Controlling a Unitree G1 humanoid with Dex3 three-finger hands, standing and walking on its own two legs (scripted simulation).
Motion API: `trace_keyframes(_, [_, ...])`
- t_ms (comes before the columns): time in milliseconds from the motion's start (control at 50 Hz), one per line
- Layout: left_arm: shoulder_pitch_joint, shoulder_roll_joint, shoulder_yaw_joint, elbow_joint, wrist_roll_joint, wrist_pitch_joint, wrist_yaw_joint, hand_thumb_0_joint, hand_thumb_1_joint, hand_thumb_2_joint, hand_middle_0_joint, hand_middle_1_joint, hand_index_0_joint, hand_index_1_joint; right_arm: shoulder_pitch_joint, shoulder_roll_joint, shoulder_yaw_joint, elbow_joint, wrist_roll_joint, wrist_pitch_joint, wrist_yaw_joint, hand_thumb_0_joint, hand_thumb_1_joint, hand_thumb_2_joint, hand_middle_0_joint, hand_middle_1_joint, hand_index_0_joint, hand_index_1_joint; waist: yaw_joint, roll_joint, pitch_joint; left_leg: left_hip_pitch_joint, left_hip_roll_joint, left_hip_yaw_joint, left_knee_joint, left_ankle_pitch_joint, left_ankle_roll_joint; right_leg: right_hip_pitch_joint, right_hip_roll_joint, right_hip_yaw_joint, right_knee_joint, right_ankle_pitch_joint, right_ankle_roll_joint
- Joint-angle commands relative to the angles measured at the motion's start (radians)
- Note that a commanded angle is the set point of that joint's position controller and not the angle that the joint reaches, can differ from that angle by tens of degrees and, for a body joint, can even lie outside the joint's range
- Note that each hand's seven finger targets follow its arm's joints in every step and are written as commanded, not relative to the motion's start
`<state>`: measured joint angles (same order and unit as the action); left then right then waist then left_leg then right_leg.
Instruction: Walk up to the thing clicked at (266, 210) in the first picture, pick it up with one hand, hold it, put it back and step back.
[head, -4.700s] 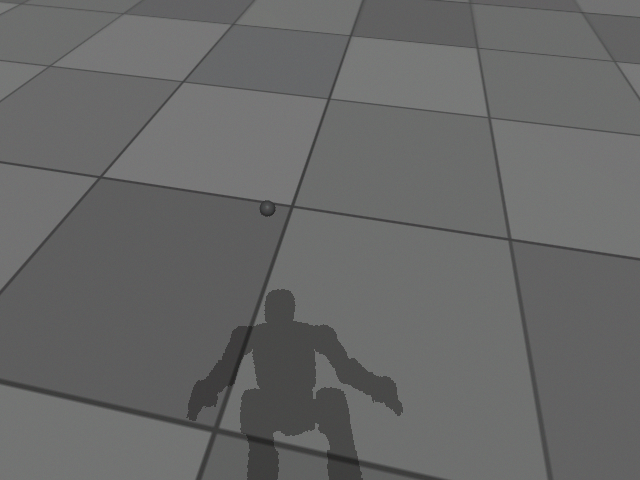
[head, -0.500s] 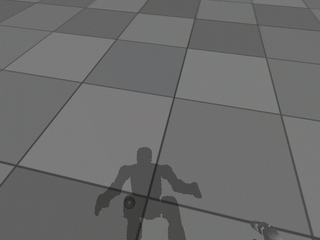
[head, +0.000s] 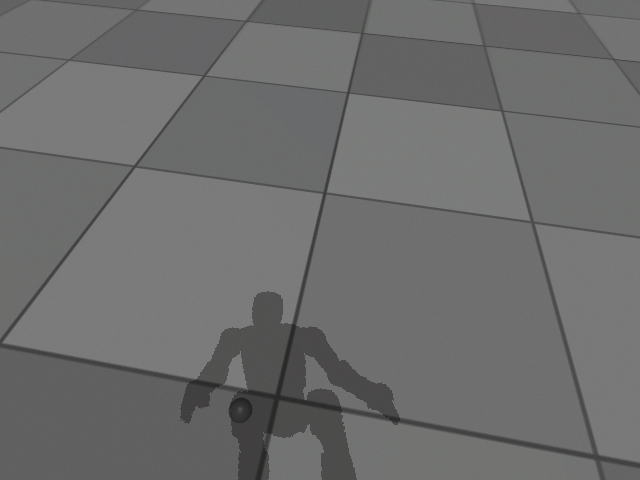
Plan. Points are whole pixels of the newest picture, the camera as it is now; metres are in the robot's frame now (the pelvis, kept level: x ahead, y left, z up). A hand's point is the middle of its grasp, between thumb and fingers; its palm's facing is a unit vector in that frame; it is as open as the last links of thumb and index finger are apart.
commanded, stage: walk up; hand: left
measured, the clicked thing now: (240, 410) +0.43 +0.20 -0.75
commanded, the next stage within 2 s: stand in 0.40 s
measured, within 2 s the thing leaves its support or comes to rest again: neither
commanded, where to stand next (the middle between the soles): +0.01 -0.02 m, yaw -1 degrees
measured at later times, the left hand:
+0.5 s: hand out of the picture +0.08 +0.25 -0.16, palm faces -0.01 -0.95 -0.33, open 7.4 cm
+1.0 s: hand out of the picture +0.08 +0.26 -0.16, palm faces -0.02 -0.94 -0.34, open 7.4 cm
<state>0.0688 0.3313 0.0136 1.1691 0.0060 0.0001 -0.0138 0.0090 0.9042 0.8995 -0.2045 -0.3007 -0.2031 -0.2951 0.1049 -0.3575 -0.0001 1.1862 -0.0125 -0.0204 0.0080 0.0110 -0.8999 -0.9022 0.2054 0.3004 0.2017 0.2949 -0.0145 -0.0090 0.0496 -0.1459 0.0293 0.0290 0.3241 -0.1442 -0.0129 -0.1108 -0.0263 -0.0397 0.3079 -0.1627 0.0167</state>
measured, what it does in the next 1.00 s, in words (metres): stands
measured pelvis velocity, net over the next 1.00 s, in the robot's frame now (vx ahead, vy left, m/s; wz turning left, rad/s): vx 0.01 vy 0.01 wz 0.00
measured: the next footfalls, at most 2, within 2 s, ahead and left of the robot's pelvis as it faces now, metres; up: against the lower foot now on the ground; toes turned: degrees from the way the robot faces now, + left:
none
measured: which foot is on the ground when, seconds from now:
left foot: down 0.00-1.00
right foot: down 0.00-1.00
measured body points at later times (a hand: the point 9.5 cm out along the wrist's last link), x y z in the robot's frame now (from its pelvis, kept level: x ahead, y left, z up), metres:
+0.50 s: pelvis +0.01 +0.00 +0.00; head +0.02 +0.01 +0.45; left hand +0.09 +0.30 -0.14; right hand +0.10 -0.30 -0.13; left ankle +0.02 +0.13 -0.75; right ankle +0.00 -0.13 -0.75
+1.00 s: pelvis +0.01 +0.01 +0.00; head +0.02 +0.01 +0.45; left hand +0.09 +0.31 -0.13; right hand +0.09 -0.29 -0.13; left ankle +0.02 +0.13 -0.75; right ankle +0.00 -0.13 -0.75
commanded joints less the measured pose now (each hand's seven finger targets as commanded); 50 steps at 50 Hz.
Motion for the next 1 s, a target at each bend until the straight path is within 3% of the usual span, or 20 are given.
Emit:
trace_keyframes(0, [-0.040,0.214,0.037,-0.058,-0.002,-0.018,0.012,0.000,0.900,0.900,-0.200,-0.300,-0.200,-0.300,-0.068,-0.207,-0.033,-0.072,0.004,-0.026,-0.019,0.000,-0.900,-0.900,0.200,0.300,0.200,0.300,0.015,0.022,-0.094,0.005,0.107,-0.103,-0.058,0.058,0.030,0.024,-0.110,0.098,-0.047,0.072,-0.032])
trace_keyframes(740, [-0.002,0.227,0.026,-0.080,0.007,-0.032,0.023,0.000,0.900,0.900,-0.200,-0.300,-0.200,-0.300,-0.070,-0.203,-0.036,-0.098,0.002,-0.012,-0.014,0.000,-0.900,-0.900,0.200,0.300,0.200,0.300,0.014,0.006,-0.102,0.066,0.117,-0.105,-0.050,0.156,0.032,0.021,-0.123,0.087,-0.047,0.120,-0.023])
trace_keyframes(880, [0.007,0.224,0.024,-0.080,0.006,-0.029,0.021,0.000,0.900,0.900,-0.200,-0.300,-0.200,-0.300,-0.069,-0.207,-0.036,-0.097,0.004,-0.011,-0.013,0.000,-0.900,-0.900,0.200,0.300,0.200,0.300,0.018,0.015,-0.068,0.038,0.107,-0.109,-0.068,0.070,0.027,0.004,-0.118,0.090,-0.061,0.056,-0.025])
trace_keyframes(980, [0.005,0.233,0.026,-0.083,0.006,-0.028,0.021,0.000,0.900,0.900,-0.200,-0.300,-0.200,-0.300,-0.061,-0.202,-0.036,-0.100,0.002,-0.010,-0.012,0.000,-0.900,-0.900,0.200,0.300,0.200,0.300,0.014,0.005,-0.073,0.035,0.108,-0.114,-0.070,0.067,0.027,0.008,-0.119,0.089,-0.052,0.042,-0.028])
